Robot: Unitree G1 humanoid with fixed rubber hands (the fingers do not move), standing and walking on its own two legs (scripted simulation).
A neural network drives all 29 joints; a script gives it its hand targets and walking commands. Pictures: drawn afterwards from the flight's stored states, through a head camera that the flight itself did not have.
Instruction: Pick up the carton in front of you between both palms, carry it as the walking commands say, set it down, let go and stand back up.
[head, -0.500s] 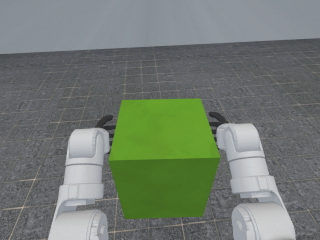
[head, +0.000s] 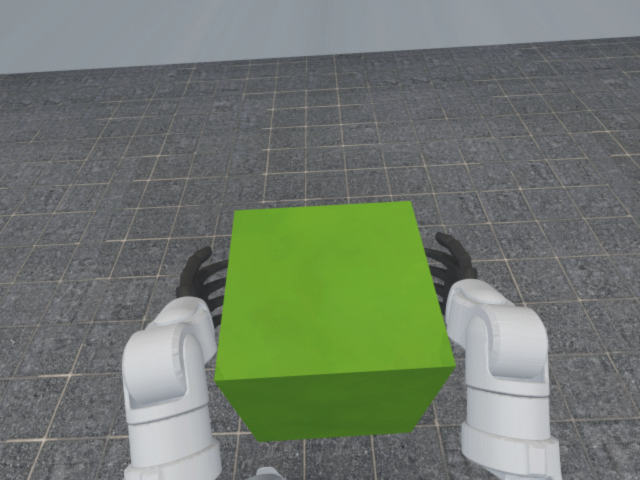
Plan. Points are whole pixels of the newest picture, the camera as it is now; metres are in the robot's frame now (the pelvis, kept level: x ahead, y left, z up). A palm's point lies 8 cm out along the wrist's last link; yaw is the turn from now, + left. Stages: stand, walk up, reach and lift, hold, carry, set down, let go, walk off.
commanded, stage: carry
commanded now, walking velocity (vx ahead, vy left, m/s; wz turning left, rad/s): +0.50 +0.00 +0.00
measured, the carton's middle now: (329, 329) +0.32 +0.01 +0.02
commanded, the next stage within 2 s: none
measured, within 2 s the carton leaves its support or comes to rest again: neither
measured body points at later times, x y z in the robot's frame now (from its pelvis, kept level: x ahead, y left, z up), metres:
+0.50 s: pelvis +0.32 +0.03 +0.00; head +0.29 +0.05 +0.45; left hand +0.59 +0.17 +0.08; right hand +0.58 -0.14 +0.09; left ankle +0.24 +0.10 -0.75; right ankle +0.45 -0.14 -0.69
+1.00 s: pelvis +0.64 -0.03 +0.00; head +0.65 -0.04 +0.45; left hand +0.91 +0.13 +0.08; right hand +0.92 -0.18 +0.07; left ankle +0.75 +0.13 -0.70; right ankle +0.60 -0.11 -0.75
